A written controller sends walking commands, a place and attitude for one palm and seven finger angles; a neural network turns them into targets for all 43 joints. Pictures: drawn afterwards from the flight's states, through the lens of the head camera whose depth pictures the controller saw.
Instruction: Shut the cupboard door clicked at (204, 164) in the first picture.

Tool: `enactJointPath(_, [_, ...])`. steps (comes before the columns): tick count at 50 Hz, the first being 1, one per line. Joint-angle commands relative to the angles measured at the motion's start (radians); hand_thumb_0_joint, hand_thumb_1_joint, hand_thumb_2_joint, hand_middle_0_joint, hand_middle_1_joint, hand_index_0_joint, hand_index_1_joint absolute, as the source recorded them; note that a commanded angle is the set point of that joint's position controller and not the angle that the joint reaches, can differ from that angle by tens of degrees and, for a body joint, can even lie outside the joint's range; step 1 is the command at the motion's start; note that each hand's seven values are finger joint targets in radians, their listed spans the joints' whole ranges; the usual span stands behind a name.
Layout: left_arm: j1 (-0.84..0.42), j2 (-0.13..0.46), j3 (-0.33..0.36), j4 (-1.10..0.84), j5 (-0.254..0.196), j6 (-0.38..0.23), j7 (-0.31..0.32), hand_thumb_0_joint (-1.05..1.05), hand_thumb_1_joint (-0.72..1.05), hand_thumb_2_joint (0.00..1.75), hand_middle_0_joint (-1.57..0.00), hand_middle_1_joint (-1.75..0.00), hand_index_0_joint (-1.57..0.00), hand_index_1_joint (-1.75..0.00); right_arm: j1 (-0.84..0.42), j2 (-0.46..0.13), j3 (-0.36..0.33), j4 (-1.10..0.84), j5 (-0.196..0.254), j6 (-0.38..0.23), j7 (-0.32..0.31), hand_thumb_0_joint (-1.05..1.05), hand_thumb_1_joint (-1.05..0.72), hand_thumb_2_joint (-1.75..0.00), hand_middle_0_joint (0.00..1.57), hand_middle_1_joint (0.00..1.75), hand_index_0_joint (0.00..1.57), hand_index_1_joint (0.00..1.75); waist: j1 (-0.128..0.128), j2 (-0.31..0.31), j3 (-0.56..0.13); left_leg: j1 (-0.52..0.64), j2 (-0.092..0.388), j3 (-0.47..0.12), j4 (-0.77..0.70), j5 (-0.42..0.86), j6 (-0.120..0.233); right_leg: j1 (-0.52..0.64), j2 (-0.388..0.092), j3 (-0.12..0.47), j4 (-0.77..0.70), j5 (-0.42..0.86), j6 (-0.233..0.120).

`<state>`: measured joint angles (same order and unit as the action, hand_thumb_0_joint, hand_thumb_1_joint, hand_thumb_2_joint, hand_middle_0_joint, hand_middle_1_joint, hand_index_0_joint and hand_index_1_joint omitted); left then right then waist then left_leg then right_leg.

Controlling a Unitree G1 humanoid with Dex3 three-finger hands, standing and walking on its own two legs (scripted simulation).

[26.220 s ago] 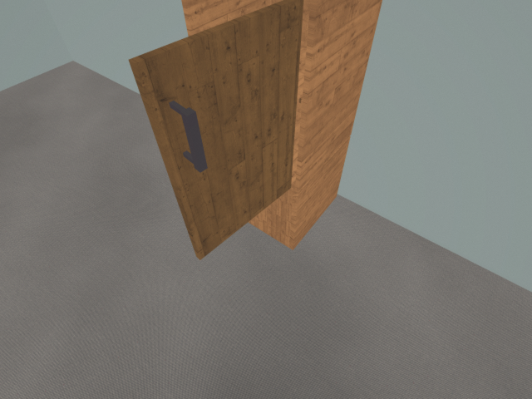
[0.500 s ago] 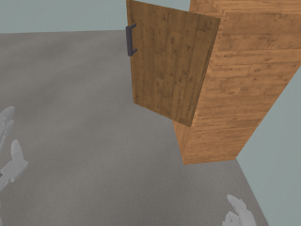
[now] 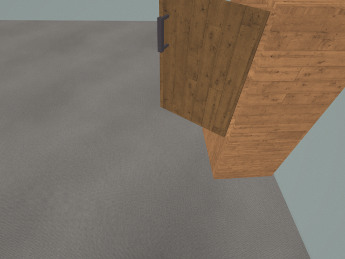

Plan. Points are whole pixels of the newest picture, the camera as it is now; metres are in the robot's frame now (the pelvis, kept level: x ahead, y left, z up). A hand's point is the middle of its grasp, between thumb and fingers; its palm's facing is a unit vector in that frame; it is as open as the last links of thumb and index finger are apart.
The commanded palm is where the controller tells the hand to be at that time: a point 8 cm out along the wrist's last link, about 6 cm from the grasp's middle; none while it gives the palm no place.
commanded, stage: let the arm hang, fingers relaxed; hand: left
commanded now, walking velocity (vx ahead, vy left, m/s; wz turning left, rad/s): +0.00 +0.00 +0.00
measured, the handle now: (163, 33) +0.89 +0.09 +0.09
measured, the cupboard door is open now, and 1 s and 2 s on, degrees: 53 53 53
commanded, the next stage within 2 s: look to check the result in 0.58 s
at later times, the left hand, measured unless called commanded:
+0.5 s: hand out of the picture -0.01 +0.16 -0.18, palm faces +0.02 -0.99 -0.14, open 7.4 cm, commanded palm none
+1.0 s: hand out of the picture -0.01 +0.19 -0.17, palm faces +0.00 -0.97 -0.22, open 7.4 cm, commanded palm none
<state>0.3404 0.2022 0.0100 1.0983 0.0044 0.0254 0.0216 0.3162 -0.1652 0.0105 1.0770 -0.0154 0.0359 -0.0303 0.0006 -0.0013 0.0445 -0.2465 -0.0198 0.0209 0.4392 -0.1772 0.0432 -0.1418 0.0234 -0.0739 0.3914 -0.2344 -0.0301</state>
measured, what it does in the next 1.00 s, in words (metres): stands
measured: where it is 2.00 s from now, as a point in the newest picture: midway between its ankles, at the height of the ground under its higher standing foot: outside the picture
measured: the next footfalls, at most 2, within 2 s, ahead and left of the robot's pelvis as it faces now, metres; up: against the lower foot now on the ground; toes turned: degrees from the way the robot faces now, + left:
right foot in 2.00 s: +0.10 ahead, -0.14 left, +0.00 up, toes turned +23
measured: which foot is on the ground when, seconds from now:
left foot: down 0.00-1.00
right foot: down 0.00-1.00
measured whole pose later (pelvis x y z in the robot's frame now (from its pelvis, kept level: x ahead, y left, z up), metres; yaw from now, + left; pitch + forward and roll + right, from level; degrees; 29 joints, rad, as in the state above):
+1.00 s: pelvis +0.01 +0.00 +0.00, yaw -1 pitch -2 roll +0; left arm 0.29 0.18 0.01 1.15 0.01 0.00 0.02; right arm 0.28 -0.19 0.00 1.13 -0.01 0.01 -0.04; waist -0.01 0.02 0.03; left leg -0.19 -0.03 0.05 0.38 -0.16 0.05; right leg -0.12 0.01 -0.04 0.37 -0.23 -0.02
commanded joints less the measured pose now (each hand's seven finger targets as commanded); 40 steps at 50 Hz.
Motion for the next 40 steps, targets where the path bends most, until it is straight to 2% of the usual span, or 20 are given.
enactJointPath(1, [0.024, 0.059, 0.009, -0.003, 0.003, -0.03, 0.009, 0.0, 0.9, 0.9, -0.2, -0.3, -0.2, -0.3, 0.034, -0.105, -0.024, -0.025, 0.003, -0.033, -0.012, 0.0, -0.9, -0.9, 0.2, 0.3, 0.2, 0.3, -0.007, 0.008, 0.026, 0.004, 0.125, -0.133, -0.133, -0.063, 0.006, -0.047, -0.115, 0.127, -0.099, -0.043, -0.03])
enactJointPath(8, [0.065, 0.036, 0.006, 0.037, 0.006, -0.03, 0.014, 0.0, 0.9, 0.9, -0.2, -0.3, -0.2, -0.3, 0.067, -0.087, -0.024, 0.012, 0.002, -0.035, -0.014, 0.0, -0.9, -0.9, 0.2, 0.3, 0.2, 0.3, -0.006, -0.02, 0.052, 0.001, 0.125, -0.132, -0.16, -0.112, 0.013, -0.078, -0.108, 0.132, -0.089, -0.061, -0.026])
enactJointPath(16, [0.079, 0.016, 0.009, 0.041, 0.009, -0.032, 0.019, 0.0, 0.9, 0.9, -0.2, -0.3, -0.2, -0.3, 0.079, -0.059, -0.023, 0.028, 0.002, -0.041, -0.015, 0.0, -0.9, -0.9, 0.2, 0.3, 0.2, 0.3, -0.005, 0.011, 0.072, -0.013, 0.122, -0.134, -0.173, -0.098, 0.013, -0.084, -0.106, 0.128, -0.074, -0.033, -0.021])
enactJointPath(17, [0.078, 0.015, 0.01, 0.042, 0.009, -0.033, 0.019, 0.0, 0.9, 0.9, -0.2, -0.3, -0.2, -0.3, 0.08, -0.061, -0.023, 0.026, 0.002, -0.042, -0.016, 0.0, -0.9, -0.9, 0.2, 0.3, 0.2, 0.3, -0.004, -0.001, 0.072, -0.013, 0.123, -0.133, -0.174, -0.095, 0.013, -0.08, -0.106, 0.125, -0.073, -0.028, -0.02])
enactJointPath(22, [0.075, 0.011, 0.01, 0.039, 0.008, -0.037, 0.02, 0.0, 0.9, 0.9, -0.2, -0.3, -0.2, -0.3, 0.075, -0.057, -0.025, 0.026, 0.002, -0.043, -0.015, 0.0, -0.9, -0.9, 0.2, 0.3, 0.2, 0.3, -0.008, 0.011, 0.072, 0.009, 0.114, -0.115, -0.157, -0.057, 0.008, -0.092, -0.113, 0.13, -0.083, -0.02, -0.022])
enactJointPath(24, [0.071, 0.023, 0.013, 0.033, 0.009, -0.037, 0.02, 0.0, 0.9, 0.9, -0.2, -0.3, -0.2, -0.3, 0.08, -0.062, -0.025, 0.026, 0.004, -0.043, -0.015, 0.0, -0.9, -0.9, 0.2, 0.3, 0.2, 0.3, -0.007, 0.026, 0.069, 0.002, 0.117, -0.12, -0.157, -0.056, 0.009, -0.081, -0.109, 0.127, -0.083, -0.015, -0.023])
enactJointPath(35, [0.039, 0.046, 0.02, 0.029, 0.008, -0.038, 0.016, 0.0, 0.9, 0.9, -0.2, -0.3, -0.2, -0.3, 0.06, -0.092, -0.029, 0.021, 0.003, -0.049, -0.017, 0.0, -0.9, -0.9, 0.2, 0.3, 0.2, 0.3, -0.008, 0.017, 0.054, 0.022, 0.124, -0.123, -0.158, -0.019, 0.008, -0.062, -0.112, 0.126, -0.084, 0.001, -0.022])
enactJointPath(40, [0.028, 0.065, 0.019, 0.029, 0.008, -0.04, 0.015, 0.0, 0.9, 0.9, -0.2, -0.3, -0.2, -0.3, 0.046, -0.108, -0.032, 0.02, 0.004, -0.046, -0.014, 0.0, -0.9, -0.9, 0.2, 0.3, 0.2, 0.3, -0.009, -0.007, 0.052, 0.038, 0.123, -0.117, -0.151, -0.016, 0.008, -0.065, -0.119, 0.131, -0.098, -0.009, -0.025])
